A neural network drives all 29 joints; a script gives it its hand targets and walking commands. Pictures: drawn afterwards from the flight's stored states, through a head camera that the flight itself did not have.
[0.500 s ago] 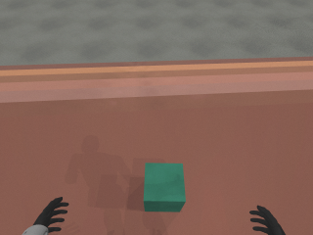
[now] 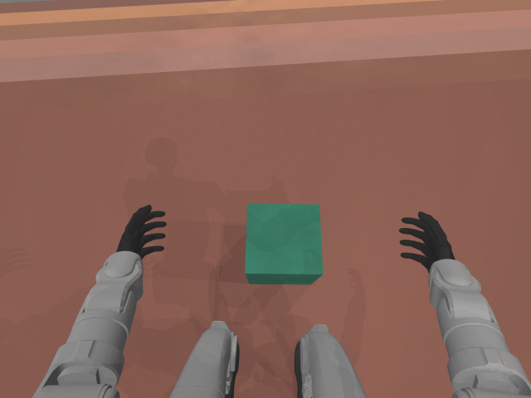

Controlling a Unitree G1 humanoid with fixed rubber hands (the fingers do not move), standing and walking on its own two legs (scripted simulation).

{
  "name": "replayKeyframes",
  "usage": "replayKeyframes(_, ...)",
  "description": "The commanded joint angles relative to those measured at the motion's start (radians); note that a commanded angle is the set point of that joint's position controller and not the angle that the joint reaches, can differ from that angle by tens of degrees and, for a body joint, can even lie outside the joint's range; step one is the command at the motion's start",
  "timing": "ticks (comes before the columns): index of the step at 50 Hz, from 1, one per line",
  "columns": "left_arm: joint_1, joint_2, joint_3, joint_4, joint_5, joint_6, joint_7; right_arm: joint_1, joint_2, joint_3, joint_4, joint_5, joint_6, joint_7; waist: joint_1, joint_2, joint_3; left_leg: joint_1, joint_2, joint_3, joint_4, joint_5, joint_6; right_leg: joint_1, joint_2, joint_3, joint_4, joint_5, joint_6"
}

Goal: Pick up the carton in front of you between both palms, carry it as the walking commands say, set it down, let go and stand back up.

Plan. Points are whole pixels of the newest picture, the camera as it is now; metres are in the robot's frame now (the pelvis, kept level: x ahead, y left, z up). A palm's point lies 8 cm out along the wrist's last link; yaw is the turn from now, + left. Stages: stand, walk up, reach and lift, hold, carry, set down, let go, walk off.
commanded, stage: reach and lift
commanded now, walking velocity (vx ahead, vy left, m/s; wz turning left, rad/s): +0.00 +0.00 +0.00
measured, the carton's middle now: (281, 247) +0.44 -0.03 -0.57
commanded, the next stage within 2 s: none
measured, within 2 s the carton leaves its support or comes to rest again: neither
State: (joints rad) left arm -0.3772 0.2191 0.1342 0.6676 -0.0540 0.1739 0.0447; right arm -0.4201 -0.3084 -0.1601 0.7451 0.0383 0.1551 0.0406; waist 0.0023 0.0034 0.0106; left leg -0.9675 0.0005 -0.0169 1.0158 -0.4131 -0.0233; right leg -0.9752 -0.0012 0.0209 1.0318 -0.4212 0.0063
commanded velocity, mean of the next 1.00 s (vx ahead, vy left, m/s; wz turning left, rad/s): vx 0.00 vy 0.00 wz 0.00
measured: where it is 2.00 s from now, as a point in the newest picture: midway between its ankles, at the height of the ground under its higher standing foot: (265, 388)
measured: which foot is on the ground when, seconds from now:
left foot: down 0.00-1.00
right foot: down 0.00-1.00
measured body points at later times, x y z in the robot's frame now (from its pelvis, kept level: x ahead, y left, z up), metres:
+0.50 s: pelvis -0.05 -0.01 -0.06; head +0.26 -0.02 +0.26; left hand +0.47 +0.16 -0.17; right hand +0.48 -0.22 -0.17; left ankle +0.03 +0.13 -0.66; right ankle +0.03 -0.12 -0.66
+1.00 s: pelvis -0.07 +0.00 -0.25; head +0.28 -0.01 +0.03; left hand +0.45 +0.17 -0.41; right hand +0.46 -0.22 -0.41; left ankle +0.03 +0.13 -0.66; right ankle +0.03 -0.12 -0.66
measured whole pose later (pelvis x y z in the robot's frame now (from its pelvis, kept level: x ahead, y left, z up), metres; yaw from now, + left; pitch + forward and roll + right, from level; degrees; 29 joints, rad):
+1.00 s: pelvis -0.07 +0.00 -0.25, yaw +1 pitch +48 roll +2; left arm -1.15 0.24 0.17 0.85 -0.15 0.09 0.16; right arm -1.20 -0.40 -0.16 0.96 0.16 0.07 -0.03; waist -0.01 0.02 0.06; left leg -2.19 -0.05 -0.04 1.89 -0.53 -0.05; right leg -2.21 0.04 0.06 1.91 -0.53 0.04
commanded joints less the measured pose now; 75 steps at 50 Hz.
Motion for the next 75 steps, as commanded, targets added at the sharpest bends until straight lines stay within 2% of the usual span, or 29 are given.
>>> replayKeyframes(1, -0.249, 0.097, 0.035, -0.065, -0.020, -0.017, 0.022, -0.268, -0.141, -0.042, -0.045, 0.018, -0.022, -0.004, -0.007, -0.019, -0.604, 0.162, -0.049, 0.013, -0.027, 0.454, -0.037, 0.196, 0.045, -0.007, -0.034, 0.488, 0.030)
replayKeyframes(10, -0.752, 0.103, 0.098, 0.042, -0.019, 0.022, 0.059, -0.788, -0.177, -0.063, 0.080, 0.020, 0.011, -0.008, 0.000, -0.036, -0.773, -0.041, -0.052, 0.057, -0.009, 0.077, -0.033, 0.034, 0.042, -0.027, -0.035, 0.113, 0.025)
replayKeyframes(13, -0.892, 0.101, 0.126, 0.093, -0.009, 0.026, 0.063, -0.934, -0.179, -0.077, 0.136, 0.009, 0.017, -0.008, 0.001, -0.043, -0.831, -0.099, -0.057, 0.069, 0.013, 0.039, -0.032, -0.002, 0.046, -0.032, -0.020, 0.065, 0.025)
replayKeyframes(16, -0.960, 0.097, 0.166, 0.128, 0.021, 0.019, 0.067, -1.005, -0.177, -0.100, 0.182, -0.018, 0.013, -0.010, 0.001, -0.046, -0.919, -0.124, -0.065, 0.081, 0.029, 0.056, -0.032, 0.000, 0.051, -0.036, -0.006, 0.087, 0.031)
replayKeyframes(19, -0.961, 0.089, 0.202, 0.131, 0.061, -0.002, 0.066, -1.015, -0.164, -0.125, 0.181, -0.053, -0.003, -0.013, 0.003, -0.055, -1.019, -0.129, -0.074, 0.087, 0.033, 0.132, -0.029, 0.043, 0.059, -0.036, 0.002, 0.184, 0.036)
replayKeyframes(23, -0.913, 0.053, 0.240, 0.131, 0.104, -0.051, 0.050, -0.984, -0.111, -0.168, 0.160, -0.094, -0.045, -0.012, 0.007, -0.073, -1.022, -0.227, -0.082, 0.086, 0.058, 0.238, -0.031, 0.031, 0.063, -0.028, 0.042, 0.337, 0.039)
replayKeyframes(27, -0.860, 0.013, 0.259, 0.134, 0.129, -0.102, 0.035, -0.917, -0.050, -0.202, 0.157, -0.121, -0.087, -0.016, 0.003, -0.075, -0.979, -0.388, -0.082, 0.077, 0.141, 0.309, -0.035, -0.073, 0.059, -0.010, 0.134, 0.466, 0.041)
replayKeyframes(30, -0.815, -0.003, 0.255, 0.151, 0.134, -0.127, 0.035, -0.855, -0.031, -0.209, 0.172, -0.122, -0.109, -0.023, -0.003, -0.061, -0.952, -0.487, -0.079, 0.073, 0.235, 0.337, -0.042, -0.198, 0.057, -0.004, 0.228, 0.508, 0.043)
replayKeyframes(34, -0.809, 0.001, 0.214, 0.143, 0.099, -0.149, 0.049, -0.832, -0.054, -0.188, 0.161, -0.089, -0.133, -0.038, -0.016, -0.034, -0.995, -0.548, -0.081, 0.064, 0.380, 0.389, -0.045, -0.353, 0.059, -0.007, 0.363, 0.525, 0.043)
replayKeyframes(38, -0.832, 0.039, 0.131, 0.093, 0.018, -0.155, 0.076, -0.847, -0.123, -0.124, 0.110, -0.009, -0.147, -0.057, -0.032, -0.011, -1.163, -0.503, -0.086, 0.059, 0.532, 0.473, -0.049, -0.412, 0.057, -0.021, 0.508, 0.567, 0.043)
replayKeyframes(41, -0.864, 0.068, 0.077, 0.056, -0.040, -0.145, 0.096, -0.881, -0.169, -0.067, 0.078, 0.058, -0.143, -0.067, -0.032, -0.001, -1.249, -0.459, -0.084, 0.062, 0.632, 0.480, -0.053, -0.462, 0.055, -0.036, 0.601, 0.523, 0.047)
replayKeyframes(46, -0.957, 0.104, 0.038, 0.029, -0.094, -0.111, 0.117, -0.988, -0.219, -0.013, 0.057, 0.118, -0.116, -0.074, -0.025, -0.015, -1.256, -0.492, -0.074, 0.079, 0.734, 0.329, -0.050, -0.530, 0.050, -0.066, 0.705, 0.354, 0.047)
replayKeyframes(51, -1.078, 0.127, 0.037, 0.137, -0.115, -0.085, 0.125, -1.109, -0.232, 0.002, 0.169, 0.132, -0.091, -0.077, -0.025, -0.043, -1.065, -0.625, -0.061, 0.081, 0.798, 0.102, -0.040, -0.652, 0.028, -0.070, 0.764, 0.117, 0.044)
replayKeyframes(55, -1.152, 0.142, 0.032, 0.257, -0.122, -0.096, 0.118, -1.176, -0.237, 0.015, 0.286, 0.134, -0.098, -0.081, -0.027, -0.031, -0.929, -0.684, -0.049, 0.073, 0.853, 0.018, -0.040, -0.738, 0.011, -0.056, 0.812, 0.021, 0.037)
replayKeyframes(60, -1.231, 0.171, 0.018, 0.345, -0.132, -0.130, 0.107, -1.245, -0.251, 0.036, 0.373, 0.145, -0.129, -0.089, -0.027, -0.010, -0.848, -0.721, -0.039, 0.064, 0.927, 0.030, -0.042, -0.773, -0.001, -0.034, 0.883, 0.033, 0.031)
replayKeyframes(63, -1.276, 0.192, -0.002, 0.338, -0.155, -0.150, 0.108, -1.293, -0.267, 0.059, 0.362, 0.162, -0.149, -0.100, -0.027, -0.013, -0.900, -0.708, -0.038, 0.065, 0.974, 0.082, -0.042, -0.722, -0.002, -0.028, 0.928, 0.095, 0.030)
replayKeyframes(65, -1.296, 0.197, -0.023, 0.325, -0.168, -0.160, 0.112, -1.323, -0.283, 0.063, 0.332, 0.177, -0.159, -0.108, -0.042, 0.004, -0.927, -0.682, -0.039, 0.063, 0.998, 0.111, -0.042, -0.726, 0.001, -0.030, 0.949, 0.129, 0.029)
replayKeyframes(66, -1.304, 0.191, -0.025, 0.307, -0.170, -0.163, 0.116, -1.327, -0.290, 0.071, 0.325, 0.184, -0.164, -0.109, -0.035, 0.011, -0.925, -0.706, -0.043, 0.070, 1.005, 0.125, -0.046, -0.707, 0.002, -0.025, 0.957, 0.142, 0.023)
replayKeyframes(71, -1.225, 0.127, -0.070, 0.308, -0.221, -0.171, 0.121, -1.258, -0.270, 0.110, 0.338, 0.199, -0.179, -0.111, -0.059, -0.012, -0.977, -0.687, -0.061, 0.076, 1.042, 0.239, -0.048, -0.637, 0.006, -0.028, 0.994, 0.270, 0.025)
replayKeyframes(75, -1.146, 0.120, -0.048, 0.323, -0.208, -0.173, 0.127, -1.210, -0.232, 0.127, 0.331, 0.208, -0.173, -0.111, -0.037, -0.049, -0.967, -0.747, -0.069, 0.091, 1.036, 0.218, -0.045, -0.601, 0.012, -0.024, 0.987, 0.280, 0.031)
